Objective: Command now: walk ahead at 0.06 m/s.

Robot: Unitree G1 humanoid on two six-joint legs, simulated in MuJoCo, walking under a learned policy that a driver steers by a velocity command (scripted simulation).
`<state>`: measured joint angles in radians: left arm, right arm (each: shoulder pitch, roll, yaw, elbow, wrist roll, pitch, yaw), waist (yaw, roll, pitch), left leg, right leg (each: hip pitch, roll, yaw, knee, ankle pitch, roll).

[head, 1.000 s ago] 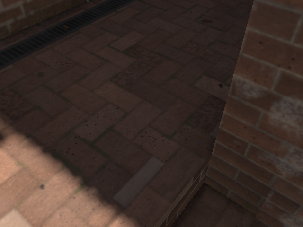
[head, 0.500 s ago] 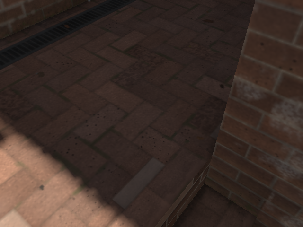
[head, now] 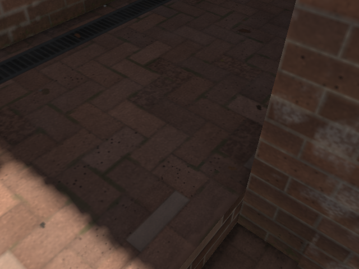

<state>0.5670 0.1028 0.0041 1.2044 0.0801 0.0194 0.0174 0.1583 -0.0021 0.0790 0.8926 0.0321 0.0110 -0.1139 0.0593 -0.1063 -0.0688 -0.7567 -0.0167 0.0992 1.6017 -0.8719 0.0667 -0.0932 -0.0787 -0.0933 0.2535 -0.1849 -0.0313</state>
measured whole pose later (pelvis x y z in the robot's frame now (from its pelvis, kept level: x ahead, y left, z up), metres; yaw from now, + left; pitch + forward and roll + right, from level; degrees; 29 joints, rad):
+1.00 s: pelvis +0.01 +0.01 +0.00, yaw +0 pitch +2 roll +6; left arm 0.48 0.11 0.00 1.13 0.05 0.00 0.02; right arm 0.11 -0.04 0.06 0.84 0.02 0.01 -0.10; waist 0.04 -0.11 -0.05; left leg -0.76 -0.06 0.11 1.59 -0.88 0.08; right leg -0.11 -0.11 -0.08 0.26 -0.19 -0.02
